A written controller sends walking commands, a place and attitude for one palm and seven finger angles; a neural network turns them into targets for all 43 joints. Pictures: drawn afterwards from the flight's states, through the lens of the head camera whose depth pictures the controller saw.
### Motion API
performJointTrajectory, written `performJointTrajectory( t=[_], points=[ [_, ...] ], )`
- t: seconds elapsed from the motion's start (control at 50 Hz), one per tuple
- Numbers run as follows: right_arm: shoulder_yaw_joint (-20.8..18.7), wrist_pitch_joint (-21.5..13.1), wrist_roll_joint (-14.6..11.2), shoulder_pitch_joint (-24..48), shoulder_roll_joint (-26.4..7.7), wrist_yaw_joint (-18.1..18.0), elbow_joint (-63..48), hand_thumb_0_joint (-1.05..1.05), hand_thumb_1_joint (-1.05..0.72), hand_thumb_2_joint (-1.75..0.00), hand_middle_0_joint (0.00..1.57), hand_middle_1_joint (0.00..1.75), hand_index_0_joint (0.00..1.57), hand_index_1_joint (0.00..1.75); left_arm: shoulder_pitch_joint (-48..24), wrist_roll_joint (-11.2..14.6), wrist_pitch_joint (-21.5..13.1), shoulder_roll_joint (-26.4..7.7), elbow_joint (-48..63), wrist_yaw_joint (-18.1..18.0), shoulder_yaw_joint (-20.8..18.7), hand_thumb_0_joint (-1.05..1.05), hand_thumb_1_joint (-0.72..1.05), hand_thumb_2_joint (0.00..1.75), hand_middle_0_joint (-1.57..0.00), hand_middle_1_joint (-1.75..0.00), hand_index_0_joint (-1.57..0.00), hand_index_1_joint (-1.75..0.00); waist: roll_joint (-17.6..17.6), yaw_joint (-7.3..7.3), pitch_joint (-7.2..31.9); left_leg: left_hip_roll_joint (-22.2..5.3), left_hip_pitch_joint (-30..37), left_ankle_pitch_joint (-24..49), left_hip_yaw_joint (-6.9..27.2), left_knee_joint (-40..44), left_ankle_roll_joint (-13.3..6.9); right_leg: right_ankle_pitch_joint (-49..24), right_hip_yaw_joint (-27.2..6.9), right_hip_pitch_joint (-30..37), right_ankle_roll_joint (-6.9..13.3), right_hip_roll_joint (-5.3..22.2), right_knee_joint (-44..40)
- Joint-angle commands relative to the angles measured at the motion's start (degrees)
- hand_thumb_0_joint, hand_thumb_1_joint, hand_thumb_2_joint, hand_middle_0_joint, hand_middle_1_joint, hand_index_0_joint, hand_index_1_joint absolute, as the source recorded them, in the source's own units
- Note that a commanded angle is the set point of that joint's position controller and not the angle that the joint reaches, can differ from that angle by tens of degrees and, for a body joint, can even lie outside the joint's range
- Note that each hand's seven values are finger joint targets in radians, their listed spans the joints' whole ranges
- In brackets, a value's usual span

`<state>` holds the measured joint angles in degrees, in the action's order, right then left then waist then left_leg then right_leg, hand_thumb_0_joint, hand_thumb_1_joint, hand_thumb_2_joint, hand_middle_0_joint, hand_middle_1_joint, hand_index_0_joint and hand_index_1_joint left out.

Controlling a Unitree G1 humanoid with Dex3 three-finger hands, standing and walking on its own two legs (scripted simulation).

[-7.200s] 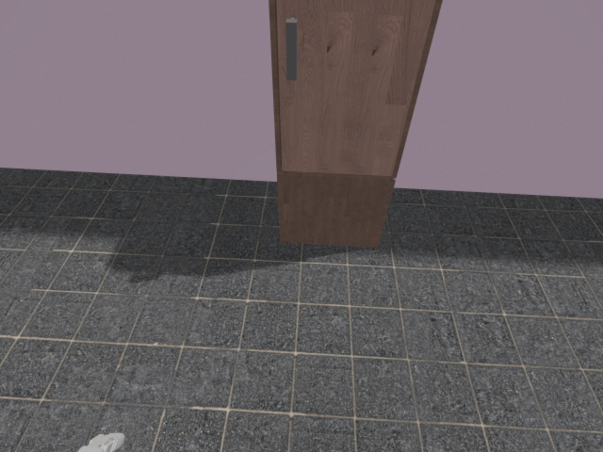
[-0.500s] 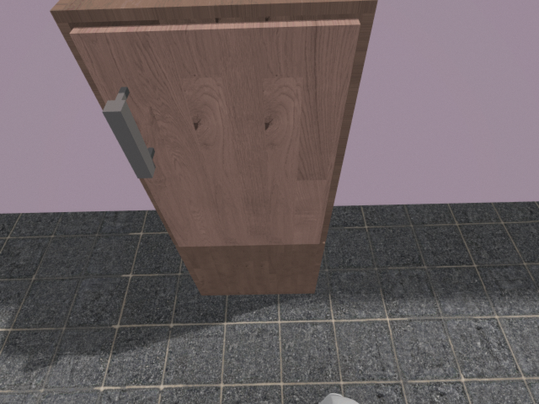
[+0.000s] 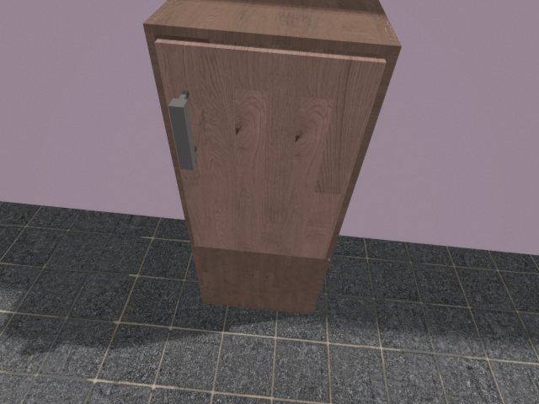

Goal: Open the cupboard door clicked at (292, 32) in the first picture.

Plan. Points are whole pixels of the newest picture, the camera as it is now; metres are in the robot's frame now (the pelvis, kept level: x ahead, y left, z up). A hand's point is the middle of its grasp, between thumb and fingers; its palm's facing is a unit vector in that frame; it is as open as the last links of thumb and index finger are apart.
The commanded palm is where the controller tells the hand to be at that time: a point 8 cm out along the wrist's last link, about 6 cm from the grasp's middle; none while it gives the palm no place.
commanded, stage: come to a stop and stand still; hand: left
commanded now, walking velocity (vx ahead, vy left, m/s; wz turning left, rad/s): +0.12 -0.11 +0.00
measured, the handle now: (186, 130) +0.57 +0.22 +0.10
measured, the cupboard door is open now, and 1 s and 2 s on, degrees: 0 0 0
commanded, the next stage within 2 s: look again from close up in 0.26 s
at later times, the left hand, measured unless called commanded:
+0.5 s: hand out of the picture +0.02 +0.16 -0.18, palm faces -0.06 -0.97 -0.23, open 7.2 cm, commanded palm none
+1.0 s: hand out of the picture +0.06 +0.15 -0.15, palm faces +0.12 -0.96 -0.23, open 7.3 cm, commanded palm +0.12 +0.19 -0.06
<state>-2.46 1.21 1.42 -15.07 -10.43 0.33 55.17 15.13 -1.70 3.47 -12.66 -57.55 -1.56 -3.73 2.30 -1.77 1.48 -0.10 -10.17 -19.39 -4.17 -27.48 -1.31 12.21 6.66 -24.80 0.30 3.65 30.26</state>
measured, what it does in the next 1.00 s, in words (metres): steps on the spot: right foot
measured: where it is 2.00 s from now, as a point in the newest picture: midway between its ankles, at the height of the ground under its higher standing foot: outside the picture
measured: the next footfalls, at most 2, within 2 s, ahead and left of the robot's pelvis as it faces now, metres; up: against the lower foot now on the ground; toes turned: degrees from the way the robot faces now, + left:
right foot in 0.40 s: +0.04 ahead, -0.13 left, +0.00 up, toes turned -2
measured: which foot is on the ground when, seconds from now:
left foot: down 0.00-1.00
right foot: up 0.00-0.38, down 0.40-1.00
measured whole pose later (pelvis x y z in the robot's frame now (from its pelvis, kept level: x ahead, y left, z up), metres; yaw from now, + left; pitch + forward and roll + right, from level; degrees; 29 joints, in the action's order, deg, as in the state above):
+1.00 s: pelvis +0.02 -0.04 +0.00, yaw -2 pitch +0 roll +1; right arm 0.6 -3.4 -0.3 -18.1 -9.8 -2.9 59.0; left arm 22.5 3.1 1.7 -8.3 -44.3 -2.8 -1.2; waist -1.8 -1.1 -1.6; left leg -2.1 -9.4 -18.9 -2.3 -30.0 0.6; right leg 18.0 1.8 -13.1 2.5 -1.4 31.1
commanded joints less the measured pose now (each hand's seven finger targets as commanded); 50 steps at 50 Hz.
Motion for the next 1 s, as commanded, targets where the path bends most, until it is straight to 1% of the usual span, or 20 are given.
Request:
performJointTrajectory(
  t=[0.0,0.04,0.08,0.18,0.28,0.3,0.32,0.34,0.36,0.4,0.44,0.46,0.5,0.52,0.66,0.9,0.92,0.94,0.96,0.98],
  points=[
    [-0.7,-0.5,1.3,-2.9,-9.3,-1.9,-2.6,0.00,-0.90,-0.90,0.20,0.30,0.20,0.30,-3.0,0.5,-1.3,-1.2,6.5,1.3,-0.7,0.00,0.90,0.90,-0.20,-0.30,-0.20,-0.30,-13.4,0.84,-11.6,-20.2,-14.0,-20.2,23.9,25.4,-11.2,10.4,-8.0,-9.8,0.1,-1.8,25.6],
    [0.2,-2.2,0.5,-0.3,-6.3,-1.9,-1.8,0.00,-0.90,-0.90,0.20,0.30,0.20,0.30,0.8,-0.3,-1.9,-0.4,3.2,1.9,-0.6,0.00,0.90,0.90,-0.20,-0.30,-0.20,-0.30,-7.7,-1.35,-8.9,-14.2,-10.5,-10.4,15.6,21.6,-7.6,3.2,-8.1,-8.6,0.1,-2.8,33.0],
    [0.7,-3.4,0.0,-4.0,-4.8,-2.2,-0.1,0.00,-0.90,-0.90,0.20,0.30,0.20,0.30,2.4,-0.2,-2.6,0.3,1.8,2.2,-0.3,0.00,0.90,0.90,-0.20,-0.30,-0.20,-0.30,-5.9,-0.49,-7.3,-11.7,-4.0,-3.0,12.2,19.9,-7.1,0.7,-7.3,-11.9,-0.1,-3.0,35.9],
    [0.8,-4.2,0.3,-13.9,-3.3,-2.9,4.5,0.00,-0.90,-0.90,0.20,0.30,0.20,0.30,-2.3,0.1,-3.4,0.5,2.6,1.9,0.4,0.00,0.90,0.90,-0.20,-0.30,-0.20,-0.30,-6.3,3.77,-6.9,-15.2,5.6,6.8,15.2,17.2,-10.0,5.8,-6.1,-14.6,-0.3,-0.8,28.2],
    [1.1,-3.7,0.9,-15.4,-3.0,-3.2,7.1,0.00,-0.90,-0.90,0.20,0.30,0.20,0.30,-3.3,0.8,-4.0,3.3,1.6,1.2,1.8,0.00,0.90,0.90,-0.20,-0.30,-0.20,-0.30,-10.2,4.50,-5.1,-14.9,3.0,23.7,13.0,11.5,-9.5,13.7,-3.5,0.7,0.3,-2.0,7.7],
    [1.1,-3.4,0.8,-14.9,-3.3,-3.2,7.5,0.00,-0.90,-0.90,0.20,0.30,0.20,0.30,-0.8,0.9,-4.1,3.9,0.5,1.1,1.8,0.00,0.90,0.90,-0.20,-0.30,-0.20,-0.30,-10.1,3.20,-3.9,-14.2,1.5,22.8,11.9,9.7,-8.6,11.2,-3.5,5.4,0.4,-2.5,2.7],
    [0.6,-4.0,-0.7,-2.0,-7.5,-2.0,4.5,0.00,-0.90,-0.90,0.20,0.30,0.20,0.30,9.2,0.7,-4.9,0.1,-6.6,-1.3,2.9,0.00,0.90,0.90,-0.20,-0.30,-0.20,-0.30,-12.5,-3.01,-4.2,-13.2,-10.3,16.4,4.1,-1.7,-3.8,-3.9,-9.5,13.5,2.6,2.9,2.3],
    [1.5,-3.2,-0.3,-1.6,-0.3,-1.2,1.1,0.00,-0.90,-0.90,0.20,0.30,0.20,0.30,11.8,0.7,-5.4,-2.9,-4.8,-0.9,2.6,0.00,0.90,0.90,-0.20,-0.30,-0.20,-0.30,1.7,-3.00,-7.7,-3.6,-17.1,-6.2,1.3,-7.7,-0.2,9.0,-18.0,11.5,3.2,5.2,-10.8],
    [2.0,-3.1,0.0,-6.1,1.3,-1.0,1.3,0.00,-0.90,-0.90,0.20,0.30,0.20,0.30,9.5,0.6,-6.2,-3.0,-3.7,-1.0,2.4,0.00,0.90,0.90,-0.20,-0.30,-0.20,-0.30,2.5,1.23,-4.6,-1.8,-12.8,-7.0,1.8,-14.4,0.6,2.0,-24.7,9.2,7.0,11.6,-13.9],
    [2.0,-3.0,0.1,-10.8,3.0,-0.4,1.8,0.00,-0.90,-0.90,0.20,0.30,0.20,0.30,4.3,0.1,-6.4,-4.3,-2.6,-0.5,2.3,0.00,0.90,0.90,-0.20,-0.30,-0.20,-0.30,-0.4,3.75,2.1,-1.0,-8.6,-6.9,0.5,-14.2,0.3,-10.2,-15.5,13.8,8.6,8.4,-9.2],
    [2.2,-3.0,-0.4,-13.4,1.4,-1.0,4.8,0.00,-0.90,-0.90,0.20,0.30,0.20,0.30,3.1,1.1,-6.7,-2.3,-4.0,-1.2,2.2,0.00,0.90,0.90,-0.20,-0.30,-0.20,-0.30,13.8,4.94,6.0,-1.9,-3.5,0.7,2.6,-5.3,0.4,-12.3,-13.1,14.7,6.3,5.1,-3.1],
    [2.1,-3.2,-0.4,-14.8,-0.3,-1.3,5.2,0.00,-0.90,-0.90,0.20,0.30,0.20,0.30,2.0,1.3,-6.3,-0.1,-3.6,-1.4,2.5,0.00,0.90,0.90,-0.20,-0.30,-0.20,-0.30,10.6,5.12,5.2,-3.4,-0.9,6.1,4.9,-2.8,0.0,-7.1,-11.2,12.8,4.8,3.3,-1.2],
    [2.0,-3.8,-0.1,-11.3,-1.6,-1.6,5.6,0.00,-0.90,-0.90,0.20,0.30,0.20,0.30,1.4,1.1,-5.2,0.8,-2.9,-1.1,2.7,0.00,0.90,0.90,-0.20,-0.30,-0.20,-0.30,-11.4,3.27,-1.4,-7.8,-2.7,17.3,8.6,2.0,-1.3,0.8,-8.6,9.2,2.6,-0.7,2.5],
    [2.1,-3.6,0.1,-9.6,-1.8,-2.1,5.5,0.00,-0.90,-0.90,0.20,0.30,0.20,0.30,1.5,1.2,-5.1,0.5,-3.1,-0.9,2.7,0.00,0.90,0.90,-0.20,-0.30,-0.20,-0.30,-15.8,2.38,-5.1,-9.3,-5.1,19.5,9.4,4.1,-2.2,2.9,-7.1,9.5,2.1,-1.5,2.4],
    [2.1,-2.9,-0.5,-8.7,-1.5,-2.7,5.9,0.00,-0.90,-0.90,0.20,0.30,0.20,0.30,3.1,1.0,-5.7,-0.9,-4.5,-0.7,2.6,0.00,0.90,0.90,-0.20,-0.30,-0.20,-0.30,1.6,3.14,-6.0,-5.0,-2.4,12.5,5.2,1.5,0.0,-14.5,-11.3,11.5,3.0,2.1,-3.0],
    [2.1,-2.8,-0.5,-5.9,-2.6,-2.6,6.8,0.00,-0.90,-0.90,0.20,0.30,0.20,0.30,3.9,1.0,-5.8,-2.3,-3.8,-0.5,2.1,0.00,0.90,0.90,-0.20,-0.30,-0.20,-0.30,-1.8,2.39,-3.7,-4.6,0.1,12.7,4.3,3.1,0.5,-16.6,-11.9,14.8,3.4,2.7,-4.8],
    [0.8,-2.7,-1.2,2.3,-5.2,-2.1,2.7,0.00,-0.90,-0.90,0.20,0.30,0.20,0.30,12.0,0.9,-6.6,-4.9,-6.6,-3.1,1.1,0.00,0.90,0.90,-0.20,-0.30,-0.20,-0.30,17.1,-2.43,-5.8,-4.7,-9.9,8.5,1.5,-12.7,1.8,-54.4,-17.5,19.4,-2.3,6.4,-5.8],
    [-0.2,-13.1,-3.7,2.3,-14.8,-4.9,-16.9,0.00,-0.90,-0.90,0.20,0.30,0.20,0.30,-35.4,12.5,-20.9,-16.2,82.0,-1.5,-3.1,0.00,0.88,0.89,-0.20,-0.32,-0.20,-0.32,-1.4,5.94,21.9,0.5,2.8,16.8,3.2,-2.3,-1.5,-42.1,-14.9,23.1,1.5,3.3,0.4],
    [0.9,-17.6,-2.0,4.3,-9.2,-7.0,-12.9,0.00,-0.90,-0.90,0.20,0.30,0.20,0.30,-7.5,7.0,-17.0,-12.9,65.0,-3.5,-4.0,0.00,0.85,0.88,-0.20,-0.33,-0.20,-0.33,-15.0,1.44,22.4,0.0,7.7,27.9,0.9,0.9,-2.2,-28.2,-11.7,22.4,2.8,-1.3,2.3],
    [0.5,-18.6,-3.0,5.5,-9.8,-7.2,-9.5,0.00,-0.90,-0.90,0.20,0.30,0.20,0.30,-6.1,9.0,-13.9,-9.6,63.0,-6.8,-2.8,0.00,0.83,0.87,-0.21,-0.34,-0.21,-0.34,-20.4,1.51,16.7,-0.6,5.5,24.7,1.9,0.1,-0.2,-14.8,-8.0,16.0,2.5,-1.4,-0.4]
  ],
)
